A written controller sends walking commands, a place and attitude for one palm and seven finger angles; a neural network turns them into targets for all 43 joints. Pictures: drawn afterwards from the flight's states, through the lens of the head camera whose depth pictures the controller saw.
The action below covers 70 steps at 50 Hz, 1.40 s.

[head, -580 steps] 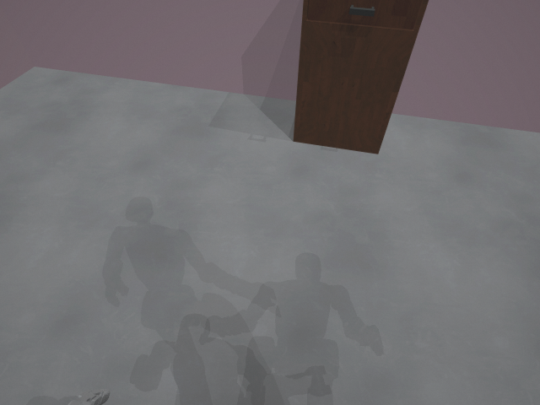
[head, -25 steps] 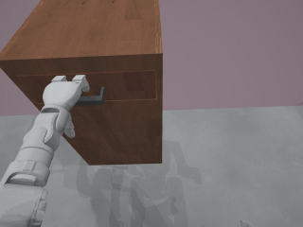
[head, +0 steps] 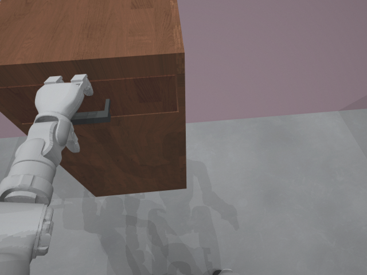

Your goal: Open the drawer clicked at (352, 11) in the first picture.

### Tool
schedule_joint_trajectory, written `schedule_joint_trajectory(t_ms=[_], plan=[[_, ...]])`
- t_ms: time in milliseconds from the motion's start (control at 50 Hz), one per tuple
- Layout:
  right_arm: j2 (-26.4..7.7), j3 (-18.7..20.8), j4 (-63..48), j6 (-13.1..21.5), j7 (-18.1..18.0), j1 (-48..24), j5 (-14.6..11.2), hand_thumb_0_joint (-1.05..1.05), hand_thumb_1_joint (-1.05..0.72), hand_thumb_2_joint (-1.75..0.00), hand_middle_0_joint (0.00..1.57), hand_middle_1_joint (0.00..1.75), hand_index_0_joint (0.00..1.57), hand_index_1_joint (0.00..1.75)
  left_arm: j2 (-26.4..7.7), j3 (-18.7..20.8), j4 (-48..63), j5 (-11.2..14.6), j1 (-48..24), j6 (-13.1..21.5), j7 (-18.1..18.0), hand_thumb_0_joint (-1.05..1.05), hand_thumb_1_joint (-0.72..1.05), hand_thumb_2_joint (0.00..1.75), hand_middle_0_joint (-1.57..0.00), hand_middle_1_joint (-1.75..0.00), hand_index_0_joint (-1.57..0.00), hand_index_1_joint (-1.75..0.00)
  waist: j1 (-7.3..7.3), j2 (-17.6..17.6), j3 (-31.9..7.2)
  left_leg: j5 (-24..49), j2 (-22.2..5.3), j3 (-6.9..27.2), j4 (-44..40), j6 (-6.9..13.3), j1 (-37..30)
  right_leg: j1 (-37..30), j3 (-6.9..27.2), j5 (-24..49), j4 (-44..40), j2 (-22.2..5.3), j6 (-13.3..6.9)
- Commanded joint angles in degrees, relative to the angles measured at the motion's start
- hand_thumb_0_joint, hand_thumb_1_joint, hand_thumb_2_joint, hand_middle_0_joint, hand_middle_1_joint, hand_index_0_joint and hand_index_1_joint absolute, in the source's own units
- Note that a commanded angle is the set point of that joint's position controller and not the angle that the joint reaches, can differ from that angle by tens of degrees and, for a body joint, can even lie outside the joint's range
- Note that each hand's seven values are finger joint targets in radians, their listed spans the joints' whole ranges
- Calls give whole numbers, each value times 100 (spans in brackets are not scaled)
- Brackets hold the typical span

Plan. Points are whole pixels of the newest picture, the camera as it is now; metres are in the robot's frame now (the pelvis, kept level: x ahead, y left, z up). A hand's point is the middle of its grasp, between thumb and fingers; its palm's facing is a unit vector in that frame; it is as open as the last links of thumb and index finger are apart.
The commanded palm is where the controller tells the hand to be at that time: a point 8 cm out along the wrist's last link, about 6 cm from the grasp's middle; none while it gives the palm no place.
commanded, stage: move the hooked fingers above the handle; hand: left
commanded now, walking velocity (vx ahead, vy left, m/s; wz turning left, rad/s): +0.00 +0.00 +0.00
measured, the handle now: (90, 111) +0.51 +0.25 +0.01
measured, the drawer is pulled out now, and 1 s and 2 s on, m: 0.00 0.00 0.00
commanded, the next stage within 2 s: lower the fingers behind the handle in 0.54 s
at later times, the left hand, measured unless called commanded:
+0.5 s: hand (70, 117) +0.45 +0.26 +0.07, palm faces -0.05 +0.01 -1.00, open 13.8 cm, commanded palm +0.43 +0.26 +0.12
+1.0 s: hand (76, 123) +0.45 +0.26 +0.04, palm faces -0.05 +0.00 -1.00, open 13.8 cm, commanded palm +0.43 +0.26 +0.09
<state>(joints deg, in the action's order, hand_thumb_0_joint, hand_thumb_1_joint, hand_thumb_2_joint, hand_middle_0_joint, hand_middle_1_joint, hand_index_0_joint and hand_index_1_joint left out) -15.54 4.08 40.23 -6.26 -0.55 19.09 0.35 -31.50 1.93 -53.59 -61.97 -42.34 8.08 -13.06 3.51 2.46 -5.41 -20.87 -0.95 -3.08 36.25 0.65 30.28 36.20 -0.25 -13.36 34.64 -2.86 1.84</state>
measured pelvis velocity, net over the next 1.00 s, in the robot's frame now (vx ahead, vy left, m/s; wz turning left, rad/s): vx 0.00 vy -0.01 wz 0.01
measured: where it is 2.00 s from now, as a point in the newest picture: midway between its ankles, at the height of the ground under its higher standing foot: outside the picture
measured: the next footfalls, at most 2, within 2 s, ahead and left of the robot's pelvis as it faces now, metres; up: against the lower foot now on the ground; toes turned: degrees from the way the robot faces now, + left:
none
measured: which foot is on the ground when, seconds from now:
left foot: down 0.00-1.00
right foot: down 0.00-1.00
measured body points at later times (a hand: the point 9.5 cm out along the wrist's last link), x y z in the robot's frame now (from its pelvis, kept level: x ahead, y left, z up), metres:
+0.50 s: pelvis +0.00 -0.01 +0.00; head +0.08 -0.02 +0.45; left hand +0.44 +0.25 +0.12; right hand +0.08 -0.28 -0.13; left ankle -0.04 +0.11 -0.72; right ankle +0.03 -0.14 -0.72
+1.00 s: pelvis +0.00 -0.01 +0.00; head +0.09 -0.02 +0.44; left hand +0.45 +0.25 +0.09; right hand +0.05 -0.28 -0.14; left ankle -0.04 +0.11 -0.72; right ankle +0.03 -0.14 -0.72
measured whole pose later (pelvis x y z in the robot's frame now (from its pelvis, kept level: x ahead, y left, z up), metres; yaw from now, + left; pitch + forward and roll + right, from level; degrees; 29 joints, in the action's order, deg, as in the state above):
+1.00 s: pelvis +0.00 -0.01 +0.00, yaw +0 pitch +16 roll +0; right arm -15.6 3.8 40.8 -6.3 -0.9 17.9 0.7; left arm -30.8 2.0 -54.6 -62.7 -40.4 9.5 -15.5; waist 3.3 2.6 -5.7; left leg -21.7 -1.3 -2.3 37.9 0.2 32.2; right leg 38.0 -0.9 -14.6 36.6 -2.6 1.4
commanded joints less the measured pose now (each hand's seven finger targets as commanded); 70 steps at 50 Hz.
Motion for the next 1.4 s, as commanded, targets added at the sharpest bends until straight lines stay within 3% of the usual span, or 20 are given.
schedule_joint_trajectory(t_ms=[0, 120, 180, 240, 320, 360, 420, 480, 580, 640, 680, 760, 780, 920, 1000, 1040, 1120, 1200, 1300, 1380], plan=[[-890, 286, -508, 107, -50, 366, 8, 0, -90, -90, 20, 30, 20, 30, -1616, 499, 1151, 139, -1889, -81, -219, 0, -50, 30, -30, -120, -30, -120, -191, 14, -2346, 3021, 153, 82, -312, 95, -669, -1947, -188, 1934, 34, 400, -363], [-848, 305, -511, 111, -78, 305, -8, 0, -90, -90, 20, 30, 20, 30, -1429, 365, 1572, 143, -2073, -37, -312, 0, -50, 30, -30, -120, -30, -120, -106, 6, -2264, 2799, 156, 135, -378, 108, -894, -1866, -207, 1699, -70, 413, -359], [-872, 269, -464, 113, -125, 237, -13, 0, -90, -90, 20, 30, 20, 30, -1643, 484, 1511, 120, -2262, -71, -367, 0, -50, 30, -30, -120, -30, -120, -88, -50, -2182, 2511, 189, 111, -422, 122, -823, -1898, -200, 1594, -109, 401, -367], [-823, 253, -450, 155, -133, 224, -18, 0, -90, -90, 20, 30, 20, 30, -1413, 233, 1430, 63, -2442, -133, -398, 0, -50, 30, -30, -120, -30, -120, -55, 170, -2180, 2430, 207, 126, -445, 98, -933, -1795, -216, 1480, -120, 395, -378], [-829, 227, -444, 168, -171, 205, -38, 0, -90, -90, 20, 30, 20, 30, -1249, 59, 1102, 117, -2471, -207, -277, 0, -50, 30, -30, -120, -30, -120, 38, -70, -1969, 2278, 222, 97, -464, 116, -823, -1798, -219, 1517, -177, 383, -357], [-850, 212, -468, 170, -178, 205, -37, 0, -90, -90, 20, 30, 20, 30, -1430, 212, 942, 119, -2288, -217, -199, 0, -50, 30, -30, -120, -30, -120, -59, -123, -2005, 2244, 238, 73, -470, 124, -743, -1912, -204, 1539, -159, 374, -363], [-829, 217, -515, 171, -197, 194, -32, 0, -90, -90, 20, 30, 20, 30, -1307, 96, 989, 108, -2328, -132, -121, 0, -50, 30, -30, -120, -30, -120, -24, -72, -2000, 2291, 243, 46, -430, 127, -746, -1889, -186, 1634, -158, 361, -353], [-877, 199, -529, 165, -225, 218, -17, 0, -90, -90, 20, 30, 20, 30, -1615, 351, 875, 135, -2270, -40, -91, 0, -50, 30, -30, -120, -30, -120, -32, -362, -2008, 2171, 265, 40, -404, 155, -532, -2046, -153, 1675, -142, 354, -339], [-850, 243, -535, 183, -212, 275, 20, 0, -90, -90, 20, 30, 20, 30, -1840, 563, 1284, 90, -2416, 150, -202, 0, -50, 30, -30, -120, -30, -120, -112, 27, -2426, 2557, 269, 27, -277, 138, -646, -2116, -127, 1966, 4, 351, -353], [-828, 285, -469, 180, -179, 332, 23, 0, -90, -90, 20, 30, 20, 30, -1595, 407, 1244, 78, -2314, 109, -275, 0, -50, 30, -30, -120, -30, -120, -69, 170, -2420, 2854, 240, 46, -211, 102, -748, -1930, -167, 2067, 66, 371, -348], [-863, 285, -441, 163, -153, 371, 24, 0, -90, -90, 20, 30, 20, 30, -1537, 436, 1008, 148, -2078, 49, -275, 0, -50, 30, -30, -120, -30, -120, -57, -174, -2347, 2727, 246, 29, -205, 126, -585, -2017, -161, 2100, 28, 381, -338], [-857, 302, -414, 155, -132, 379, 20, 0, -90, -90, 20, 30, 20, 30, -1308, 208, 1085, 88, -2146, 26, -301, 0, -50, 30, -30, -120, -30, -120, -40, 11, -2313, 2604, 241, 38, -220, 123, -646, -1834, -168, 1910, 16, 385, -352], [-878, 299, -397, 148, -142, 396, 22, 0, -90, -90, 20, 30, 20, 30, -1368, 262, 1037, 93, -2192, 41, -308, 0, -50, 30, -30, -120, -30, -120, 26, -162, -2273, 2555, 238, 56, -202, 138, -592, -1833, -174, 1888, 4, 391, -347], [-900, 273, -319, 137, -132, 391, 75, 0, -90, -90, 20, 30, 20, 30, -1832, 659, 950, 16, -2122, 119, -536, 0, -50, 30, -30, -120, -30, -120, -83, -82, -2367, 2424, 261, 42, -112, 137, -280, -1837, -129, 1897, 191, 368, -346], [-896, 310, -299, 154, -85, 450, 96, 0, -90, -90, 20, 30, 20, 30, -1620, 546, 972, -16, -2062, 66, -641, 0, -50, 30, -30, -120, -30, -120, -56, 69, -2570, 2723, 216, 69, -13, 111, -440, -1687, -159, 1930, 271, 384, -353], [-889, 310, -310, 148, -76, 448, 83, 0, -90, -90, 20, 30, 20, 30, -1384, 370, 805, 22, -1941, -11, -631, 0, -50, 30, -30, -120, -30, -120, -13, -59, -2420, 2568, 220, 45, -10, 110, -370, -1611, -172, 1861, 230, 393, -337], [-933, 283, -270, 160, -119, 474, 59, 0, -90, -90, 20, 30, 20, 30, -1389, 240, 670, -26, -2303, -26, -610, 0, -50, 30, -30, -120, -30, -120, 139, -162, -2188, 2105, 224, 94, -25, 132, -244, -1355, -173, 1497, 187, 391, -336], [-915, 299, -247, 182, -125, 529, 129, 0, -90, -90, 20, 30, 20, 30, -1564, 411, 940, -66, -2437, 162, -686, 0, -50, 30, -30, -120, -30, -120, 68, 235, -2651, 2445, 219, 139, 133, 109, -442, -1307, -146, 1598, 345, 381, -359], [-916, 318, -187, 171, -54, 588, 132, 0, -90, -90, 20, 30, 20, 30, -1166, 207, 566, -50, -2144, 49, -764, 0, -50, 30, -30, -120, -30, -120, 123, 62, -2405, 2554, 175, 167, 252, 70, -285, -1008, -217, 1559, 425, 405, -352], [-942, 312, -165, 149, -26, 593, 156, 0, -90, -90, 20, 30, 20, 30, -1214, 287, 428, -39, -2043, -52, -799, 0, -50, 30, -30, -120, -30, -120, 95, -36, -2481, 2484, 186, 169, 288, 83, -192, -1062, -208, 1565, 455, 407, -368]])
